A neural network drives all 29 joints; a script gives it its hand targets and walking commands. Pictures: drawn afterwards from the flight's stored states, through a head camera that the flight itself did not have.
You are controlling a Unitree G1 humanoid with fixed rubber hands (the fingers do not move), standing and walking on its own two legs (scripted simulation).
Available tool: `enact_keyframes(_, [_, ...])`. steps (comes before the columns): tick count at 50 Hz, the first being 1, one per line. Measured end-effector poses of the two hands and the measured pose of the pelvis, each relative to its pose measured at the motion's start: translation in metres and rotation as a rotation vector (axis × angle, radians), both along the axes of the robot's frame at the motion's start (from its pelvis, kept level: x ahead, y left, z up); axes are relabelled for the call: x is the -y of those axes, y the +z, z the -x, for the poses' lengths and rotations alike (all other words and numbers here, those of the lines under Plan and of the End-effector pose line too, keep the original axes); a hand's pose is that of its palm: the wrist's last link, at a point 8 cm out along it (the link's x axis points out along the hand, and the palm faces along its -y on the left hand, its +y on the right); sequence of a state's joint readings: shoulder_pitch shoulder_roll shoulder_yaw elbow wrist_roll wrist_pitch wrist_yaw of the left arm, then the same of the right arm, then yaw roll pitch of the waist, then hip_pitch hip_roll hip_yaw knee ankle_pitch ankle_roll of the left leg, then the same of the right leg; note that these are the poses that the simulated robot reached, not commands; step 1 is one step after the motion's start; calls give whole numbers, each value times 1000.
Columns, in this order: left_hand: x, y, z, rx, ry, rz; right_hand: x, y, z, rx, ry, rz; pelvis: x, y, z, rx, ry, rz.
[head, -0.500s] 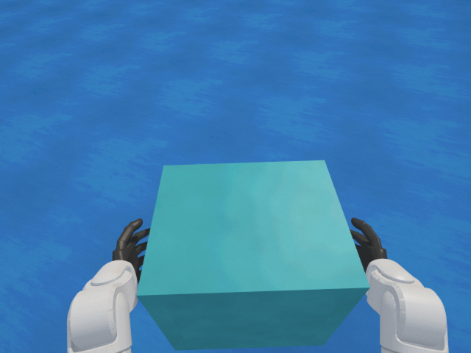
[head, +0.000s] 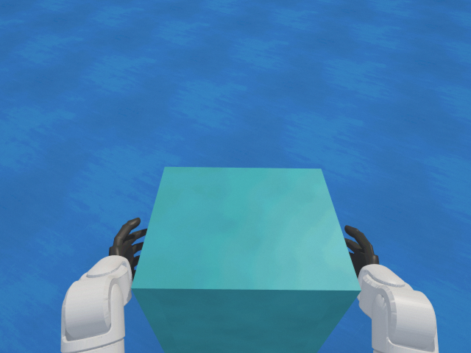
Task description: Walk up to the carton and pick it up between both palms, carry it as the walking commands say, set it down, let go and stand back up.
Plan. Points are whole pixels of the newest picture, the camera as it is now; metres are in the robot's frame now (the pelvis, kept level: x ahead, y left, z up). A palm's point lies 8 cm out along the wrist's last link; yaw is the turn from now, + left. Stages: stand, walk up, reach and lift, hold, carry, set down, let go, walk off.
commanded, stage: carry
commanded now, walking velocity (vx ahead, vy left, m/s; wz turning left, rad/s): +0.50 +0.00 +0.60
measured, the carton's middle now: (241, 263) +0.28 -0.02 -0.02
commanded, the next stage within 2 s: none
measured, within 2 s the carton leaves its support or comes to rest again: neither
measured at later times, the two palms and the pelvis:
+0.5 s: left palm (60, 154) +0.46 +0.30 +0.11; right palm (235, 103) +0.62 -0.04 +0.09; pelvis +0.32 +0.03 +0.02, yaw +22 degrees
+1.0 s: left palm (9, 96) +0.71 +0.50 +0.08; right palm (147, 55) +0.92 +0.20 +0.06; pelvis +0.61 +0.21 +0.01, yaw +38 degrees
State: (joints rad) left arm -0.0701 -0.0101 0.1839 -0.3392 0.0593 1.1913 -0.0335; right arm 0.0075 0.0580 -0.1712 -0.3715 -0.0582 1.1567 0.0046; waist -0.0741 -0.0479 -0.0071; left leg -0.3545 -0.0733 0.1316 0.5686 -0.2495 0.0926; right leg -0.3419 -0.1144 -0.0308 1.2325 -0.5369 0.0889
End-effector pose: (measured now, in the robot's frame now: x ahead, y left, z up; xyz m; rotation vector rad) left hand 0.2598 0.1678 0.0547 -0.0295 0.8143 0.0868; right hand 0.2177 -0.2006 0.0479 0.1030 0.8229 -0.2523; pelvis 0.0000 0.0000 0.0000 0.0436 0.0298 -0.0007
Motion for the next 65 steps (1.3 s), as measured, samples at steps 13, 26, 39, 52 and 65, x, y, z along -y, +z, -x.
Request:
enact_keyframes(13, [-52,29,-115,124,344,-13,-59,22,-238,121,303,-44,13,8,-180,-45,244,63])
enact_keyframes(26, [-137,52,-211,119,556,-59,-171,39,-412,111,510,-90,-37,22,-336,-37,391,-4])
enact_keyframes(39, [-251,9,-370,3,493,8,-275,12,-548,0,476,4,-150,9,-479,-27,468,41])
enact_keyframes(52, [-350,30,-453,89,790,-48,-429,23,-726,83,761,-57,-222,12,-635,-55,702,79])
enact_keyframes(65, [-480,47,-492,102,1015,-79,-616,35,-821,84,959,-108,-346,17,-744,-45,843,4])
